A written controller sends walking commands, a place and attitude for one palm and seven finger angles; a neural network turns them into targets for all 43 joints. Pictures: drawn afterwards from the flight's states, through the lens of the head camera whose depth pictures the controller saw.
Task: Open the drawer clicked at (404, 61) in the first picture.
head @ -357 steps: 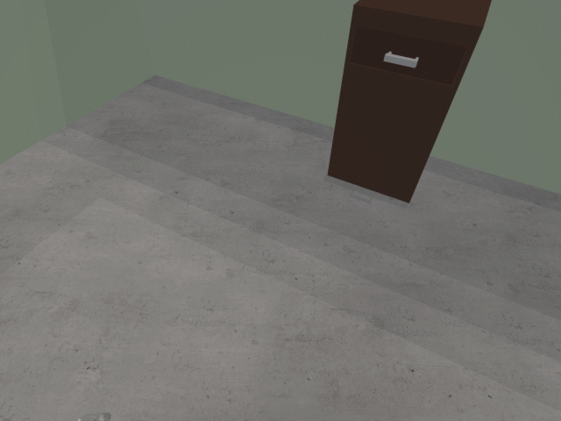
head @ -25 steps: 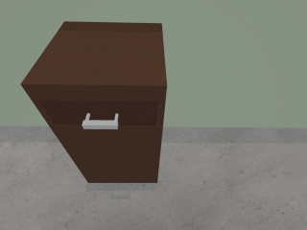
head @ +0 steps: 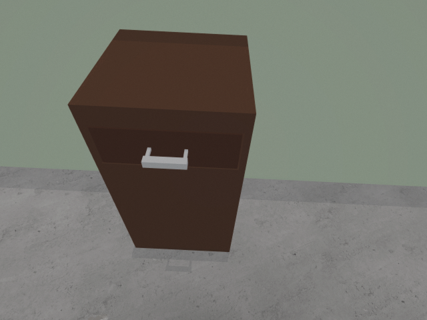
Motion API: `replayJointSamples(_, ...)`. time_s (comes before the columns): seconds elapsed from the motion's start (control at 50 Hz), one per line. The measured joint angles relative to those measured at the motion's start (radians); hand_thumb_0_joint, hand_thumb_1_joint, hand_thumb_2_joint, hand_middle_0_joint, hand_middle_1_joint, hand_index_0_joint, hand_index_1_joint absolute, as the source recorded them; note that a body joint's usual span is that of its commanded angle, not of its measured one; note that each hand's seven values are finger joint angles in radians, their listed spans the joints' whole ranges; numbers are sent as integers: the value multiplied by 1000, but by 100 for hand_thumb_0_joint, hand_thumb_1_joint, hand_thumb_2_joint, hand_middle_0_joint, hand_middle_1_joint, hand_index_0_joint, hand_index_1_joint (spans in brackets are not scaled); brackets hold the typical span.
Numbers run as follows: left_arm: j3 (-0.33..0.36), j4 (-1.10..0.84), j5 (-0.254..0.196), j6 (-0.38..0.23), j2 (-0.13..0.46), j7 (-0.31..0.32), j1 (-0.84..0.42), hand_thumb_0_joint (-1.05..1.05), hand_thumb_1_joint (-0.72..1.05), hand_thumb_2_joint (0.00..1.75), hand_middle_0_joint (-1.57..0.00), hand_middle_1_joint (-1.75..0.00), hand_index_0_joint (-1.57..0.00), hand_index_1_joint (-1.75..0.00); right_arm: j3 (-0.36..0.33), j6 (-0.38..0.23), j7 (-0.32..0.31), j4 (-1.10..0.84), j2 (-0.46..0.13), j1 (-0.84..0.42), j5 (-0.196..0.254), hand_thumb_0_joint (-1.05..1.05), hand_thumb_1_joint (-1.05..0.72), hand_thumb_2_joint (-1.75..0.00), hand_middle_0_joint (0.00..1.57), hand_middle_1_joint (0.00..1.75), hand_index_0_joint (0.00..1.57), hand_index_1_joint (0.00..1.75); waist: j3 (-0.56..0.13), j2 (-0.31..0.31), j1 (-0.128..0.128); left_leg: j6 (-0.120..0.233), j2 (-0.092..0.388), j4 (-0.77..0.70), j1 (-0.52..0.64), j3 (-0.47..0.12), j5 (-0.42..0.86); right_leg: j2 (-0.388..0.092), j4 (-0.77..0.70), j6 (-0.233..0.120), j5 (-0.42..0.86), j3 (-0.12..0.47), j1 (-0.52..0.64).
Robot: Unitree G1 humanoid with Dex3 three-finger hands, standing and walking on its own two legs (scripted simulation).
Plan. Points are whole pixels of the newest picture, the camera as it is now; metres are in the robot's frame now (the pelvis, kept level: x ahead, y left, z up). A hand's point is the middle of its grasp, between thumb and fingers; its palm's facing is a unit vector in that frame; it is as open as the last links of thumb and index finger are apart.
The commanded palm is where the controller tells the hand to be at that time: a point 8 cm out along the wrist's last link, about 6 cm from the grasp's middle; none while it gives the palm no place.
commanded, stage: raise the hand with hooked fingers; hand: left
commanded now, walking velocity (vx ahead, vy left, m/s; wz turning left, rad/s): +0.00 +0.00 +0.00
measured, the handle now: (166, 157) +0.52 +0.17 -0.06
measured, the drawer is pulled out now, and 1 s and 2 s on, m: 0.00 0.00 0.00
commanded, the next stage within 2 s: move the hooked fingers above the handle in 1.80 s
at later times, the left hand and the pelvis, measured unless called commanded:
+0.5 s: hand (106, 283) +0.19 +0.22 -0.04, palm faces +0.08 -0.07 -0.99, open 9.6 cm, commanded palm +0.17 +0.22 +0.02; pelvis -0.02 -0.03 -0.05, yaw +0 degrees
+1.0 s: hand (112, 220) +0.28 +0.22 +0.02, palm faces +0.09 -0.10 -0.99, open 12.6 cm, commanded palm +0.26 +0.22 +0.08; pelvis +0.03 -0.02 -0.02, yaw -1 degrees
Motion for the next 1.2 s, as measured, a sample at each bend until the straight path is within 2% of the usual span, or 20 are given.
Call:
replayJointSamples(0.02,-12,-112,42,0,14,36,7,1,88,89,-20,-32,-20,-32,-5,-38,-10,-30,-1,-2,2,1,-92,-89,20,30,21,30,-8,1,-9,2,-11,7,-19,-1,6,3,15,-8,-2,-1,-30)
replayJointSamples(0.04,-22,-192,104,-5,26,68,-6,1,87,88,-20,-32,-20,-32,-8,-62,-16,-62,-7,-9,-2,1,-91,-89,20,30,21,30,-19,8,-21,4,-21,26,-47,-7,7,6,25,-10,-21,2,-58)
replayJointSamples(0.08,-33,-262,267,-24,38,130,-71,1,85,87,-20,-34,-20,-34,-13,-67,-19,-122,-32,-41,-23,1,-91,-89,20,30,21,30,-53,46,-36,7,-20,82,-117,-20,-1,11,70,1,-25,-2,-120)
replayJointSamples(0.14,-20,-260,546,-58,57,224,-167,1,80,85,-20,-37,-20,-37,-23,-13,-1,-208,-49,-108,-60,1,-91,-89,20,30,21,30,-116,70,-28,0,-5,163,-223,-13,-24,33,156,-2,-36,25,-237)
replayJointSamples(0.18,-10,-241,697,-81,60,265,-199,1,76,84,-20,-40,-20,-39,-31,38,21,-259,-51,-155,-70,1,-91,-89,20,30,21,30,-140,64,-8,-2,1,209,-274,-7,-39,49,209,-6,-44,48,-301)
replayJointSamples(0.2,-10,-235,756,-90,60,276,-202,0,74,83,-20,-41,-20,-41,-34,66,31,-282,-53,-175,-71,1,-91,-89,20,30,21,30,-147,58,4,-6,3,227,-293,-6,-46,56,230,-8,-49,58,-325)
replayJointSamples(0.24,-21,-237,846,-101,57,288,-187,0,70,81,-21,-43,-21,-43,-38,117,47,-325,-58,-205,-71,1,-91,-89,20,30,21,30,-153,47,25,-11,5,257,-321,-11,-59,67,263,-12,-58,68,-358)
replayJointSamples(0.28,-36,-246,906,-110,55,294,-157,0,65,79,-21,-46,-21,-46,-42,156,53,-360,-64,-224,-72,1,-91,-89,20,30,21,30,-148,38,43,-15,4,279,-337,-23,-70,73,284,-15,-67,65,-372)
replayJointSamples(0.3,-42,-253,922,-115,57,297,-143,0,63,78,-22,-48,-22,-48,-44,171,53,-373,-67,-230,-74,1,-91,-89,20,30,21,30,-142,35,51,-15,2,289,-342,-33,-73,75,290,-17,-71,59,-374)
replayJointSamples(0.4,-29,-277,934,-155,100,322,-131,0,50,73,-24,-55,-24,-55,-49,197,32,-382,-65,-251,-95,1,-91,-89,20,30,21,30,-124,36,79,-20,-2,349,-375,-93,-105,89,317,-31,-95,17,-378)
replayJointSamples(0.46,-6,-287,921,-158,131,335,-172,0,43,70,-25,-60,-25,-60,-41,197,27,-365,-53,-261,-99,1,-91,-89,20,30,21,30,-120,48,75,-31,1,381,-388,-117,-124,95,329,-38,-112,-5,-376)
replayJointSamples(0.5,6,-289,904,-135,138,332,-205,0,38,68,-26,-63,-26,-63,-31,199,28,-353,-44,-265,-97,1,-91,-89,20,30,21,30,-120,60,66,-37,2,387,-385,-123,-132,96,328,-39,-118,-10,-368)
replayJointSamples(0.6,8,-303,854,-48,129,261,-256,0,27,63,-26,-70,-26,-70,-3,219,30,-333,-24,-246,-80,1,-91,-89,20,30,21,30,-115,75,45,-38,1,328,-325,-107,-128,95,273,-35,-110,8,-317)
replayJointSamples(0.64,5,-321,841,-34,126,222,-250,0,22,61,-26,-73,-26,-73,4,226,30,-328,-22,-227,-77,1,-91,-89,20,30,21,30,-113,76,38,-35,1,288,-292,-95,-120,93,239,-31,-100,20,-290)
replayJointSamples(0.74,9,-375,838,-71,136,175,-209,0,11,56,-27,-81,-27,-81,-5,234,36,-320,-38,-188,-80,1,-90,-89,20,30,21,30,-104,74,29,-29,-2,222,-237,-77,-109,89,175,-25,-84,38,-243)
replayJointSamples(0.84,22,-401,847,-101,149,203,-212,0,0,51,-28,-88,-28,-88,-39,241,42,-309,-66,-175,-85,1,-90,-89,20,30,21,30,-98,77,30,-24,-8,218,-233,-79,-118,84,162,-19,-90,36,-232)
replayJointSamples(0.9,27,-399,840,-81,151,215,-240,0,-7,48,-29,-93,-29,-93,-53,248,43,-302,-77,-180,-80,1,-91,-89,20,30,21,30,-99,80,32,-20,-12,219,-229,-82,-124,80,158,-16,-95,33,-224)
replayJointSamples(0.96,22,-396,828,-45,153,200,-276,0,-14,45,-29,-97,-29,-97,-58,255,43,-296,-79,-191,-73,1,-91,-89,20,30,21,30,-101,81,33,-17,-16,208,-211,-82,-124,76,144,-13,-94,33,-204)
replayJointSamples(1.06,-3,-397,811,4,161,137,-337,0,-26,40,-30,-105,-30,-105,-48,266,39,-302,-73,-213,-58,1,-91,-89,20,30,20,30,-97,83,32,-14,-20,168,-161,-81,-113,72,100,-9,-81,34,-153)
replayJointSamples(1.2,-24,-369,805,15,187,53,-440,0,-40,34,-31,-114,-31,-114,-23,279,33,-317,-55,-233,-44,1,-91,-89,20,30,20,30,-82,82,37,-13,-22,107,-100,-83,-86,70,37,-8,-53,33,-91)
